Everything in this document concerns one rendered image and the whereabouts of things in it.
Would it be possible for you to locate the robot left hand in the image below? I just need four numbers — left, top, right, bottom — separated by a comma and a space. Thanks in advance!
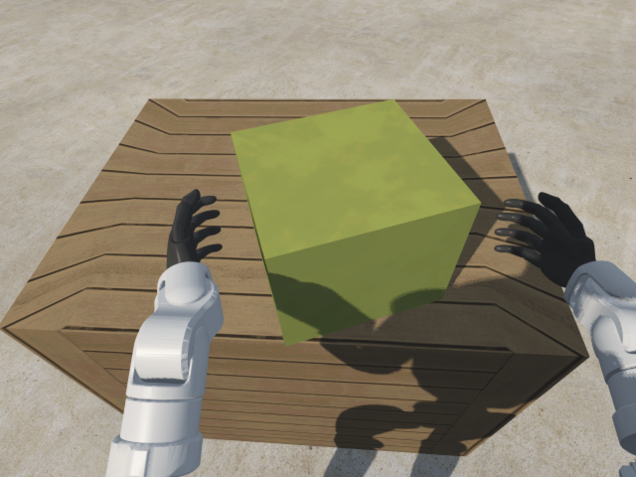
167, 189, 223, 269

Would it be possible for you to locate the pedestal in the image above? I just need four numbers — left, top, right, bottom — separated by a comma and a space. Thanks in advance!
0, 98, 589, 456

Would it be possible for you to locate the left robot forearm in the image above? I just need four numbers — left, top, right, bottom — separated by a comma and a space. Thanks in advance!
105, 261, 224, 477

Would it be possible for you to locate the carton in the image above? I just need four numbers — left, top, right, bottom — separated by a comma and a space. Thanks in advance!
231, 99, 481, 347

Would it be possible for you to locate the robot right hand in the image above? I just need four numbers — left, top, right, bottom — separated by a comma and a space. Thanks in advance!
494, 192, 596, 288

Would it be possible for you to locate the right robot forearm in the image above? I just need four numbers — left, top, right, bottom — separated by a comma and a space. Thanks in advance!
563, 260, 636, 455

